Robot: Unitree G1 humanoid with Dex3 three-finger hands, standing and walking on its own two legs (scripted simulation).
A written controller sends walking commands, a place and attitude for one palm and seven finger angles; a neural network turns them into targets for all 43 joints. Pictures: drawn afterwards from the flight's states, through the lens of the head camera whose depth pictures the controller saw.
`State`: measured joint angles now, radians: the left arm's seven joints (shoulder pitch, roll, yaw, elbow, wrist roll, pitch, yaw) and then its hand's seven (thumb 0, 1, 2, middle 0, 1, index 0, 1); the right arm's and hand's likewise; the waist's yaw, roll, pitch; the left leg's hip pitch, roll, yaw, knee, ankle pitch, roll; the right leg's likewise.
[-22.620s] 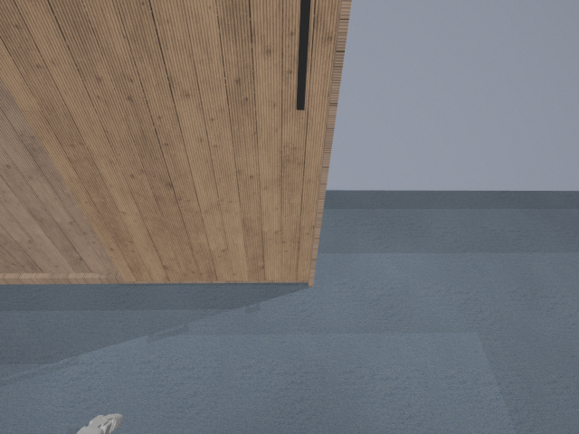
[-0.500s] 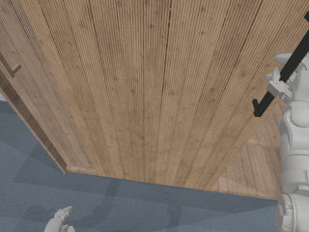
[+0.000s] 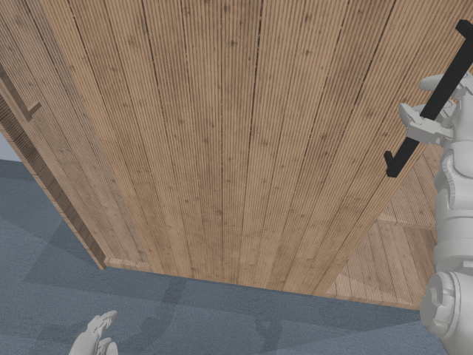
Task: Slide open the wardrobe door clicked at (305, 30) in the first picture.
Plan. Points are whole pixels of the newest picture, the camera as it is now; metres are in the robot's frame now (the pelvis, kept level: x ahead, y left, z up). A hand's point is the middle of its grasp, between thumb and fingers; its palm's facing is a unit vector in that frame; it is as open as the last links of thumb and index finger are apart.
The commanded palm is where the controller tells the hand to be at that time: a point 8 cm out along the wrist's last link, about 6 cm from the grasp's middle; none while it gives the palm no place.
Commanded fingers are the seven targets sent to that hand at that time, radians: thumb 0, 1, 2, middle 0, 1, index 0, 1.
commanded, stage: loosen the grip on the handle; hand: right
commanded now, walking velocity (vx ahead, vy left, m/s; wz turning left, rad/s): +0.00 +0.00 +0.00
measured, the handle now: (422, 110) +0.49 -0.26 +0.21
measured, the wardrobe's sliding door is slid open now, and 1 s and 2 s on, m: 0.45 0.45 0.45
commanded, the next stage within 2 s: slip the hand off the handle in 0.38 s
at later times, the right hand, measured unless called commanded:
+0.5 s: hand (415, 125) +0.45 -0.24 +0.20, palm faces +0.32 +0.93 -0.18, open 14.5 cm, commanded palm +0.41 -0.29 +0.20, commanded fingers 0.00 0.55 -0.20 0.25 1.15 0.25 1.15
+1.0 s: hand (465, 133) +0.43 -0.31 +0.21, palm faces +0.36 +0.91 -0.20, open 14.7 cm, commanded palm +0.40 -0.35 +0.20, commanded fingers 0.00 0.55 -0.20 0.25 1.15 0.25 1.15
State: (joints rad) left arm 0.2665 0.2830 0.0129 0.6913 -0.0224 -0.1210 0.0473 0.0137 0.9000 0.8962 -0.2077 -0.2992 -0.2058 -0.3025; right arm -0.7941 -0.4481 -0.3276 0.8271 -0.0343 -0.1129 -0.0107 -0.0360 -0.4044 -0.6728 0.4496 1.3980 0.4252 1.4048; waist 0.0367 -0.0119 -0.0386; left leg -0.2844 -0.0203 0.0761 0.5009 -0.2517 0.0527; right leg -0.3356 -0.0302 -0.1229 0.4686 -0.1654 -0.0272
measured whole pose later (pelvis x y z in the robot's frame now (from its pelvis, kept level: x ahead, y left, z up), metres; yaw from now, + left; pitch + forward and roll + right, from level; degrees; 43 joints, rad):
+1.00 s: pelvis +0.02 -0.01 +0.00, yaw -2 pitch +3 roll +1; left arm 0.29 0.28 -0.03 0.71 -0.04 -0.10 0.10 0.01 0.90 0.90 -0.21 -0.30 -0.21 -0.30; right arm -0.71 -0.55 -0.35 0.72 0.03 -0.07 0.07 -0.01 0.55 -0.20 0.25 1.15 0.25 1.16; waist 0.02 0.00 -0.03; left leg -0.28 -0.01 0.10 0.50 -0.28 0.04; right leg -0.37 -0.02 -0.09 0.52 -0.21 -0.04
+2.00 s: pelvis +0.01 +0.00 +0.00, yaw -3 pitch -3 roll +1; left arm 0.20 0.25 -0.09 0.68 -0.09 -0.13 0.15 0.02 0.90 0.90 -0.21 -0.30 -0.21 -0.30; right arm -0.25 -0.46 -0.41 0.18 0.30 0.20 0.28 -0.01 0.55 -0.20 0.25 1.15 0.25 1.16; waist -0.06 -0.05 -0.04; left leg -0.13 -0.02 0.13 0.45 -0.27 0.05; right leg -0.24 -0.02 -0.06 0.48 -0.19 -0.03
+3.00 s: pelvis +0.03 -0.02 +0.01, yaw -1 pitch -5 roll +1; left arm 0.19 0.23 -0.02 0.66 0.00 -0.10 0.06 0.02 0.90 0.90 -0.21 -0.30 -0.21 -0.30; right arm 0.41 -0.35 -0.34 -0.34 0.09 -0.09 -0.10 0.01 -0.44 -0.68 0.22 0.57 0.22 0.57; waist -0.07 -0.05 0.01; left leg -0.03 0.00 0.07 0.36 -0.24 0.02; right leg -0.11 0.00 -0.11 0.39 -0.19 -0.05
